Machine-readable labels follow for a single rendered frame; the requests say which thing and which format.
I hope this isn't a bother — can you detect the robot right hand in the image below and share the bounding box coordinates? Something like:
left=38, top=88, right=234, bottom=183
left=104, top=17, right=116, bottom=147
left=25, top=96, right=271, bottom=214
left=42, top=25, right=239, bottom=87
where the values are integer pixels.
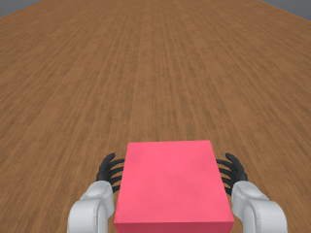
left=216, top=153, right=248, bottom=196

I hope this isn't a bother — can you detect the carton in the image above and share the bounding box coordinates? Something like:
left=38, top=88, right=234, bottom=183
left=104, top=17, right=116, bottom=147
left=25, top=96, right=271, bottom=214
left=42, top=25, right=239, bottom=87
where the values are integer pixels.
left=114, top=140, right=235, bottom=233

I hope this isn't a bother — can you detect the left robot forearm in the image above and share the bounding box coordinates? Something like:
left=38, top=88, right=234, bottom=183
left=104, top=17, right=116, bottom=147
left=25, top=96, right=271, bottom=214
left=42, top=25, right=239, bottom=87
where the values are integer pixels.
left=67, top=181, right=115, bottom=233

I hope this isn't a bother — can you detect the right robot forearm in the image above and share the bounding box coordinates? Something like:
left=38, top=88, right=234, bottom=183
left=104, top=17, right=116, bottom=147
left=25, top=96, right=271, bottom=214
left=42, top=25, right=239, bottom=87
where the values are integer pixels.
left=231, top=181, right=288, bottom=233

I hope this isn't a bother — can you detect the robot left hand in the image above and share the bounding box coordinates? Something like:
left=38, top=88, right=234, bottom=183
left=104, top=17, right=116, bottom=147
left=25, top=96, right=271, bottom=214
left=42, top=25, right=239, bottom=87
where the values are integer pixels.
left=96, top=153, right=125, bottom=193

